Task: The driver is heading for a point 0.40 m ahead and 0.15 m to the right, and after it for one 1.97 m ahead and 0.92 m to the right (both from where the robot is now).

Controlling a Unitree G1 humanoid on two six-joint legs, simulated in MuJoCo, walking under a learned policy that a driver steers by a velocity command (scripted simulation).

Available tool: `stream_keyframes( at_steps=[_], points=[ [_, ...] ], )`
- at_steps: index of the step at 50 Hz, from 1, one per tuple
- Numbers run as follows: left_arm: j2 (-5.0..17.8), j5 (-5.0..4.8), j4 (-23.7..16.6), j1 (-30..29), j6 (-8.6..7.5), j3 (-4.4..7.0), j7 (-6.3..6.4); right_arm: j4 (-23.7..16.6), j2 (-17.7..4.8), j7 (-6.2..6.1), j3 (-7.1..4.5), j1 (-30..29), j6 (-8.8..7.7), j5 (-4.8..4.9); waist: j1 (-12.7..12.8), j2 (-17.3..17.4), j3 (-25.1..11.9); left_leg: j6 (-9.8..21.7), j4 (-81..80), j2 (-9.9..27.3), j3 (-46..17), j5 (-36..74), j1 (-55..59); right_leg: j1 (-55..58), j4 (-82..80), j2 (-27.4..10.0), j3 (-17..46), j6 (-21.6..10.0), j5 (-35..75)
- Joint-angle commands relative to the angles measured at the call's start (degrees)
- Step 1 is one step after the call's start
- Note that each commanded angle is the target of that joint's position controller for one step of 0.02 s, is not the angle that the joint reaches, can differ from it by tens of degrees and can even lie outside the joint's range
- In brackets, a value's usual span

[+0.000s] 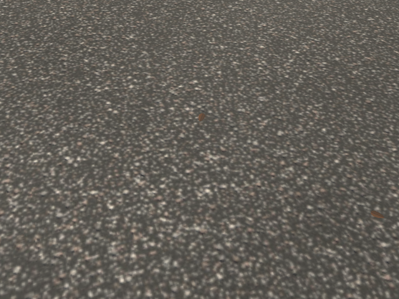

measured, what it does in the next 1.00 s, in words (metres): walks ahead, turning right: right foot, then left foot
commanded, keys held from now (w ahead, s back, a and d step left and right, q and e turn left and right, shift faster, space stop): w+e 1.00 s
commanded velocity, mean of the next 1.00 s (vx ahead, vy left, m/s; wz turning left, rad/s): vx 0.50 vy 0.00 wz -0.51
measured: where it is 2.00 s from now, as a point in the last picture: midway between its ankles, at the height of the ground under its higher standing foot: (314, 171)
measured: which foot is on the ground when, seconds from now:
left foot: down 0.00-0.30, up 0.32-0.74, down 0.76-1.00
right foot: up 0.00-0.28, down 0.30-0.78, up 0.80-1.00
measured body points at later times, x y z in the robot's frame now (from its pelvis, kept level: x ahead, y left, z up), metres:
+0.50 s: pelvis +0.29 -0.08 -0.01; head +0.33 -0.09 +0.44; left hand +0.46 +0.17 -0.12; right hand +0.38 -0.38 -0.11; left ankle +0.35 +0.10 -0.67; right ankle +0.30 -0.14 -0.75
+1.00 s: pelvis +0.58 -0.11 +0.00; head +0.61 -0.12 +0.45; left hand +0.86 +0.04 -0.10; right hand +0.49 -0.39 -0.11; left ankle +0.63 -0.01 -0.75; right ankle +0.54 -0.26 -0.67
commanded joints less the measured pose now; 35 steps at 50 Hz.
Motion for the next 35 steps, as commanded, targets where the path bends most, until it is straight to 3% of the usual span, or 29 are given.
stream_keyframes(
  at_steps=[1, 6, 10, 12, 13, 14, 15, 16, 17, 18, 19, 20, 21, 22, 24, 26, 29, 32, 35],
  points=[
    [2.1, 0.18, -2.58, 0.65, 0.15, 0.39, -0.26, -3.05, -7.86, -0.69, -1.92, -3.39, -1.59, -0.35, 1.66, 5.34, 1.76, 8.0, -10.56, 15.98, -7.27, 8.94, -1.23, -3.33, -6.91, -0.9, 3.61, 0.71, 10.0],
    [0.72, 0.33, -6.31, -8.64, -0.53, -0.58, -1.72, -0.71, -9.42, -1.59, -2.19, -0.37, -1.28, 0.25, -1.85, 3.89, 4.13, 5.81, -11.56, 16.09, 0.37, 10.82, 1.92, -0.71, -21.13, 1.69, -0.49, -0.21, 19.73],
    [1.09, 0.2, -9.93, -12.87, -0.64, -0.71, -3.3, 1.17, -10.15, -1.96, -2.58, 2.28, 0.67, 0.98, -2.74, 4.02, 4.42, 4.72, -5.9, 18.94, 2.57, 20.5, 13.3, -4.43, -25.46, 3.15, -2.83, -2.43, 11.87],
    [2.69, 0.12, -11.0, -11.09, -0.5, 0.06, -3.87, 0.79, -11.7, -2.56, -2.94, 1.41, 1.8, 1.02, -0.75, 6.49, 1.43, 3.34, 1.49, 19.21, 4.3, 40.55, 16.19, 0.42, -25.44, 6.37, -6.53, -4.32, 5.13],
    [4.29, 0.08, -10.63, -7.18, -0.27, 0.96, -3.87, 0.45, -12.45, -2.99, -3.1, 1.1, 2.44, 0.89, 1.53, 8.08, -1.8, 2.5, 8.24, 18.89, 5.14, 50.7, 16.61, 6.03, -24.82, 8.64, -8.26, -5.54, 2.04],
    [6.84, -0.1, -8.99, 0.88, -0.14, 2.49, -3.55, 0.02, -12.56, -3.43, -2.98, 0.33, 3.07, 0.87, 6.03, 7.92, -6.31, 0.98, 19.27, 17.34, 6.65, 54.28, 13.47, 17.13, -26.87, 11.08, -8.98, -7.35, 2.98],
    [11.09, -0.15, -7.08, 10.98, 0.28, 4.46, -2.58, -1.14, -12.18, -3.94, -2.51, 0.41, 2.93, 0.49, 10.64, 4.53, -12.06, -1.3, 35.05, 15.44, 6.71, 42.74, 0.97, 35.27, -28.03, 7.41, -0.79, -10.53, 4.45],
    [16.88, -0.53, -7.03, 13.67, 0.56, 5.73, -1.82, -3.83, -3.78, -2.7, 0.14, 6.12, 1.19, -1.14, 5.54, -10.12, -18.39, -5.68, 56.93, 4.07, 4.24, -8.08, -26.24, 57.59, -30.13, -7.94, 30.32, -21.35, -3.74],
    [13.4, -0.25, -8.15, 14.57, 0.2, 4.51, -1.71, -4.16, -6.32, -1.78, 0.17, 2.33, -1.42, 0.55, 8.12, -6.36, -25.16, -5.19, 65.55, 0.08, -8.69, -24.32, -34.96, 63.56, -39.44, -12.29, 47.25, -24.61, -7.96],
    [10.31, 0.29, -8.0, 12.88, -0.08, 3.69, -1.53, -6.05, -9.41, -1.02, -0.68, -3.47, -2.93, 2.74, 9.35, -3.52, -17.68, -3.83, 65.34, 3.85, -10.93, -19.87, -40.02, 59.32, -40.81, -10.37, 37.91, -21.02, -5.0],
    [8.72, 0.14, -8.63, 9.58, -0.36, 3.3, -1.41, -6.77, -8.99, -1.1, -0.33, -5.65, -3.71, 2.64, 7.41, 0.79, -11.86, -3.04, 60.41, 6.48, -10.21, -15.06, -39.12, 50.73, -40.9, -7.76, 30.24, -18.86, -0.3],
    [7.15, 0.19, -9.49, 5.7, -0.41, 2.85, -1.33, -6.64, -8.91, -1.55, -0.62, -6.58, -3.82, 1.24, 4.82, 3.57, -7.44, -3.41, 54.8, 8.33, -9.6, -12.49, -36.08, 41.75, -41.74, -5.56, 25.03, -17.42, 5.44],
    [5.51, 0.75, -10.55, 3.29, -0.45, 2.24, -1.13, -6.61, -9.54, -1.77, -1.13, -6.08, -3.25, 0.4, 2.71, 2.71, -5.66, -3.9, 51.83, 9.59, -9.69, -10.85, -31.73, 35.43, -43.2, -3.87, 21.64, -16.99, 10.4],
    [5.27, 1.04, -11.32, 2.11, -0.37, 2.14, -0.99, -6.76, -9.22, -1.73, -1.26, -5.17, -2.49, 0.07, 1.31, 1.6, -4.85, -4.6, 49.94, 9.85, -9.58, -10.15, -29.13, 31.49, -44.55, -2.92, 20.54, -17.2, 12.59],
    [6.19, 0.68, -11.58, 2.13, -0.47, 2.48, -0.48, -7.04, -7.63, -1.78, -0.99, -4.24, -1.23, -0.28, 0.28, 1.01, -3.76, -6.43, 44.87, 10.04, -8.25, -8.78, -27.39, 26.13, -45.95, -1.93, 17.26, -17.54, 16.59],
    [7.84, 0.48, -11.36, 3.29, -0.37, 3.0, 0.3, -8.45, -6.26, -1.95, -0.44, -7.82, -0.67, -0.48, 1.05, 0.65, -2.11, -8.02, 37.2, 9.2, -7.02, -2.67, -27.08, 22.25, -46.62, -0.03, 13.9, -16.47, 17.07],
    [8.31, 0.0, -10.83, 5.61, 0.31, 3.22, 1.0, -10.05, -4.62, -1.57, 0.34, -14.65, -1.01, -0.24, 4.02, -1.0, -1.39, -8.5, 22.76, 6.21, -6.26, 10.67, -22.25, 19.26, -45.27, 3.61, 10.73, -12.9, 11.4],
    [8.33, -0.32, -9.86, 9.02, 0.93, 3.27, 1.18, -11.43, -5.83, -0.88, 0.02, -18.87, -1.55, 0.91, 5.87, -2.14, -1.58, -8.23, 16.18, 4.15, -7.18, 14.15, -19.53, 21.5, -43.0, 2.27, 14.46, -11.68, 5.91],
    [7.74, -0.26, -9.82, 9.65, 1.34, 3.22, 1.4, -11.61, -8.28, -0.32, -1.02, -18.07, -2.24, 1.19, 4.52, -3.6, -1.91, -6.14, 12.84, 4.12, -9.12, 8.62, -18.15, 27.1, -37.57, -0.2, 20.31, -10.3, 3.47]
  ],
)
